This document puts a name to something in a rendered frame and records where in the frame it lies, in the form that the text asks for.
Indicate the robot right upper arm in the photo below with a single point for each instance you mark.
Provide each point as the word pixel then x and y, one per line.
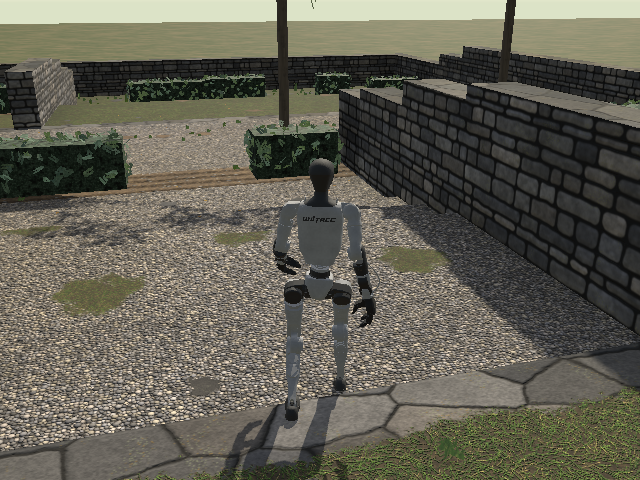
pixel 354 226

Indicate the left robot thigh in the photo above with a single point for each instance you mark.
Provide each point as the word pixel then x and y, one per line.
pixel 293 299

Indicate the robot right hand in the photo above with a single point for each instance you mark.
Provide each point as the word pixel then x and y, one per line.
pixel 370 305

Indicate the robot left forearm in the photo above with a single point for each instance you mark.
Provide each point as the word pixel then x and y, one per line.
pixel 280 257

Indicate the robot left upper arm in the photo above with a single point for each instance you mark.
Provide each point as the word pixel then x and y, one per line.
pixel 288 212

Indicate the robot left hand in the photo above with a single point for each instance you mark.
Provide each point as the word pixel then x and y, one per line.
pixel 290 261

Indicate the robot right forearm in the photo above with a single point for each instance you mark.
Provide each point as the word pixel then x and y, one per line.
pixel 363 277

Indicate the robot thigh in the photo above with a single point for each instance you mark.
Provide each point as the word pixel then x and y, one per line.
pixel 341 299
pixel 293 299

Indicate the right robot thigh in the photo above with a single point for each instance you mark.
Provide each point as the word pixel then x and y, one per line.
pixel 341 299

